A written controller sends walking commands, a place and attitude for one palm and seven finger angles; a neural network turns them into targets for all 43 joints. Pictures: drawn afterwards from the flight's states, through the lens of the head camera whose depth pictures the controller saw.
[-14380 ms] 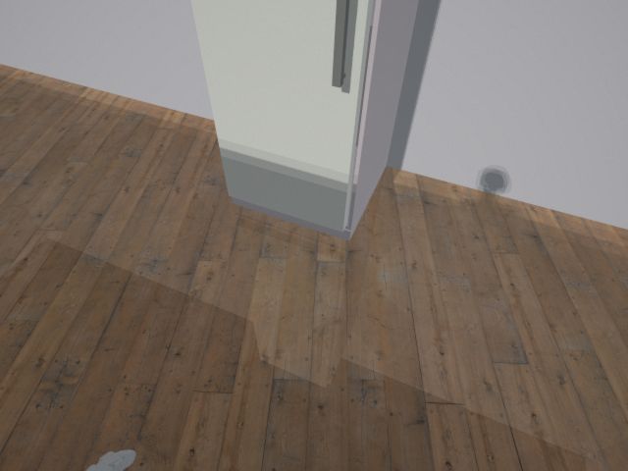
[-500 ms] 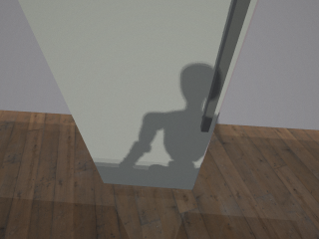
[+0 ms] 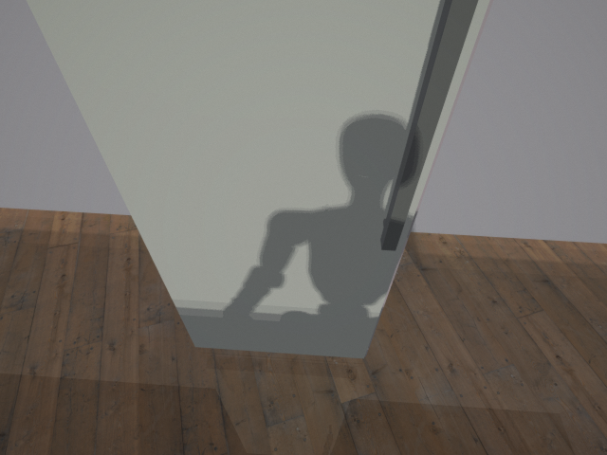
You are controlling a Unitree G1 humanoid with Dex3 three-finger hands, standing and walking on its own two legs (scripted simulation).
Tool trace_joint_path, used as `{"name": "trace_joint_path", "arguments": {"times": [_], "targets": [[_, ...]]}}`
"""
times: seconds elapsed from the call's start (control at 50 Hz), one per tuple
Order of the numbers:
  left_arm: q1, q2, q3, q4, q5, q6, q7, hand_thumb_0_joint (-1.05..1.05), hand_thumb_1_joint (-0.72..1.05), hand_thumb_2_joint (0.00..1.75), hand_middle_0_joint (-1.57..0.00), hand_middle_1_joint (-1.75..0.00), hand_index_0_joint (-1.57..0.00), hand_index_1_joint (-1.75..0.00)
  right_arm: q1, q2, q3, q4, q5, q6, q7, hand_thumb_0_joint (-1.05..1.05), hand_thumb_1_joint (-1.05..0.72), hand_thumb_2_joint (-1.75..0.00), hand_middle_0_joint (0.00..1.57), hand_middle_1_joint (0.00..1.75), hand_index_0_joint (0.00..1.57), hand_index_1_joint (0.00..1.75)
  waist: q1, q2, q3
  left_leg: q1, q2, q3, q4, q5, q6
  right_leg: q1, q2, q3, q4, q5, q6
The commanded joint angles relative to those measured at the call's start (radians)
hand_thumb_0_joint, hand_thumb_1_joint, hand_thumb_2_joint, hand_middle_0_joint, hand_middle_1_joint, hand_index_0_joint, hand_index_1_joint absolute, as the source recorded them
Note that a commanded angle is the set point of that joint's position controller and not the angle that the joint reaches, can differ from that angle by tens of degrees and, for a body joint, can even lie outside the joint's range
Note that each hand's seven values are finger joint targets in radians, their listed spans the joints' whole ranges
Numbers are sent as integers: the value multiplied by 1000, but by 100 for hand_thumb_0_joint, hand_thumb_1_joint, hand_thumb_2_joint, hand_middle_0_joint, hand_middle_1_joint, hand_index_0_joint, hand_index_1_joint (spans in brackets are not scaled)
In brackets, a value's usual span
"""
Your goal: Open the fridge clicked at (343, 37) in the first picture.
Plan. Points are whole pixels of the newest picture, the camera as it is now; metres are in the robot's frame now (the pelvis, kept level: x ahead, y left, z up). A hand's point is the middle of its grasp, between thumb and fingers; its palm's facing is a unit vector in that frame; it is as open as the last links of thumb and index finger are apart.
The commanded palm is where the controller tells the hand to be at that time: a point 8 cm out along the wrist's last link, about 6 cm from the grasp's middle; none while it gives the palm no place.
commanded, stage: look again from close up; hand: right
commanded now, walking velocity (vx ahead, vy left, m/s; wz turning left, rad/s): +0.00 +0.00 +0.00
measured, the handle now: (420, 117) +0.50 -0.12 +0.21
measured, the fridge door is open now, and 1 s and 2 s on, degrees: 0 0 0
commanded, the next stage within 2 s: raise the hand to about handle height in 0.28 s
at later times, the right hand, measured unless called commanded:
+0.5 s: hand (506, 452) +0.17 -0.25 -0.07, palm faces +0.28 +0.93 -0.23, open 7.4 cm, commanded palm +0.10 -0.29 -0.06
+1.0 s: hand (519, 440) +0.17 -0.24 +0.00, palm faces +0.01 +1.00 -0.06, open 9.8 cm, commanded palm +0.13 -0.30 +0.01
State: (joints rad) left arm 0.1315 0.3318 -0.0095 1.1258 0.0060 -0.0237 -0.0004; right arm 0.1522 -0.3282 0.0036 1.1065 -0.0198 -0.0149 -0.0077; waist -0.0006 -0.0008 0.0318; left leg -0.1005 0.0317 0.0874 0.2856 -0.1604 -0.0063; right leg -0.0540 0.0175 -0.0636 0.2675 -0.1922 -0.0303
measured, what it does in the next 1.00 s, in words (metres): lowers itself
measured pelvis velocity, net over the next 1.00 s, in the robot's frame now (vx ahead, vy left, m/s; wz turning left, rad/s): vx -0.05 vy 0.02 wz -0.03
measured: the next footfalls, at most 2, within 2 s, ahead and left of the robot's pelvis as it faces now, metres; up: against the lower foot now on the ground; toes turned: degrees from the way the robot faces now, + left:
none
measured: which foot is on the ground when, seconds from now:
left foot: down 0.00-1.00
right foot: down 0.00-1.00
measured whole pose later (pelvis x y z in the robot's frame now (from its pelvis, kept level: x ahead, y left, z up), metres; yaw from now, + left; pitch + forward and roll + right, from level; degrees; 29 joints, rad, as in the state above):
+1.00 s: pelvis -0.05 +0.02 -0.07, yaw -2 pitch +8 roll +2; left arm 0.21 0.26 -0.03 0.60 -0.05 -0.31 0.09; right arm 0.23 -0.35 -0.37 0.18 0.39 -0.37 0.54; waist -0.03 -0.02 -0.07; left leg -0.68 0.02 0.16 0.96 -0.42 0.04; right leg -0.69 -0.04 0.02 1.03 -0.48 0.00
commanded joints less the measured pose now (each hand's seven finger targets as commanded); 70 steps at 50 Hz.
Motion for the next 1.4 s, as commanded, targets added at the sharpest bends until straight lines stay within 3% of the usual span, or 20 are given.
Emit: {"name": "trace_joint_path", "arguments": {"times": [0.0,0.34,0.36,0.38,0.4,0.42,0.44,0.46,0.54,0.58,0.64,0.7,0.76,0.82,0.88,0.98,1.06,1.2,1.28,1.38], "targets": [[-36,206,34,-54,1,-19,16,0,90,90,-20,-30,-20,-30,-22,-204,-38,-59,3,-21,-11,0,-90,-90,20,30,20,30,-4,14,-53,41,128,-121,-29,180,21,-28,-162,133,-36,209,10],[-42,209,34,-53,3,-19,18,0,90,90,-20,-30,-20,-30,-27,-206,-40,-54,3,-22,-10,0,-90,-90,20,30,20,30,-3,0,-49,45,130,-119,-34,195,23,-20,-164,126,-40,215,13],[-3,80,20,-97,-10,-19,2,0,90,90,-20,-30,-20,-30,71,-54,-15,-38,5,-31,-40,0,-90,-90,20,30,20,30,3,-34,11,-43,139,-134,48,166,-5,-117,-174,45,114,104,25],[29,116,63,-412,-42,-117,58,0,90,90,-20,-30,-20,-30,-661,-449,-450,-1288,145,-242,-6,0,-88,-89,20,32,20,32,62,-117,-379,81,-11,-52,130,349,49,89,26,100,84,352,38],[20,60,32,-418,-42,-173,82,0,90,90,-20,-30,-20,-30,-420,-461,-412,-1155,99,-239,6,0,-85,-88,20,33,20,33,-7,-283,-268,30,-16,-56,156,274,62,156,-11,32,88,484,62],[23,113,47,-425,-25,-193,76,0,90,90,-20,-30,-20,-30,-144,-325,-353,-979,132,-231,3,0,-83,-87,21,34,21,34,-26,-268,-248,2,-19,-7,157,148,67,65,-26,52,108,481,58],[71,59,62,-406,-39,-192,62,0,90,90,-20,-30,-20,-30,87,-112,-301,-844,187,-185,24,0,-81,-86,21,36,21,36,10,-149,-183,-81,-29,-3,151,153,49,52,-33,55,140,472,50],[41,83,76,-464,-35,-203,51,0,90,90,-20,-30,-20,-30,-18,-60,-272,-957,218,-221,60,0,-78,-85,21,37,21,37,11,-94,-117,-134,-24,6,174,161,37,-35,-28,74,183,405,41],[12,70,101,-528,-33,-247,23,0,90,90,-20,-30,-20,-30,377,77,-308,-688,308,-446,250,0,-69,-81,22,43,22,43,-61,200,-8,-353,-33,23,338,-23,35,-411,-2,53,349,57,47],[-14,74,97,-568,-46,-272,9,0,90,90,-20,-30,-20,-30,377,53,-335,-658,354,-572,371,0,-64,-79,22,47,22,47,-61,230,-26,-446,-24,-7,426,-119,39,-555,9,47,444,-61,50],[-12,101,95,-662,-52,-305,4,0,90,90,-20,-30,-20,-30,295,-159,-495,-736,413,-652,556,0,-57,-76,22,51,22,51,-69,92,-209,-418,5,-100,504,-139,46,-619,24,35,558,-82,43],[12,86,85,-720,-39,-307,33,0,90,90,-20,-30,-20,-30,120,-302,-615,-979,479,-611,597,0,-50,-73,23,55,23,55,-80,-49,-379,-367,9,-163,520,-181,27,-628,14,37,617,-69,23],[40,55,69,-721,-35,-321,57,0,90,90,-20,-30,-20,-30,-4,-239,-564,-1223,511,-619,554,0,-43,-70,23,60,23,60,-36,-114,-424,-365,-12,-154,515,-155,19,-550,-6,62,633,-42,8],[72,70,60,-667,-32,-340,82,0,90,90,-20,-30,-20,-30,-79,-173,-449,-1247,474,-584,513,0,-36,-67,24,64,24,64,33,-90,-315,-475,-31,-125,513,-189,22,-566,-24,84,647,-94,1],[73,84,51,-651,-51,-351,98,0,90,90,-20,-30,-20,-30,-68,-165,-377,-1145,429,-477,533,0,-29,-64,24,69,24,69,55,-80,-198,-523,-26,-119,456,-331,17,-614,-24,100,608,-214,0],[52,83,40,-695,-64,-338,113,0,90,90,-20,-30,-20,-30,-7,-305,-510,-1078,428,-277,549,0,-18,-59,25,76,25,76,-13,-31,-247,-391,2,-141,379,-367,10,-610,-23,98,551,-179,0],[40,48,30,-727,-54,-335,94,0,90,90,-20,-30,-20,-30,75,-302,-609,-1190,484,-279,473,0,-8,-55,26,82,26,82,-71,-64,-321,-280,-15,-84,410,-194,19,-541,-22,96,503,-51,11],[79,66,36,-700,-60,-352,82,0,90,90,-20,-30,-20,-30,61,-176,-456,-1170,445,-252,446,0,8,-48,27,93,27,93,-16,-65,-199,-353,-37,-38,389,-110,17,-480,-29,93,443,-51,13],[81,85,36,-691,-68,-359,105,0,90,90,-20,-30,-20,-30,-82,-257,-469,-1217,412,-218,459,0,17,-44,28,99,28,99,-3,-50,-215,-346,-32,-35,354,-174,13,-437,-32,113,400,-105,6],[73,61,19,-681,-60,-374,119,0,90,90,-20,-30,-20,-30,-149,-311,-536,-1325,416,-253,416,0,29,-39,29,107,29,107,-33,-94,-295,-252,-41,-9,357,-48,27,-312,-34,131,356,28,18]]}}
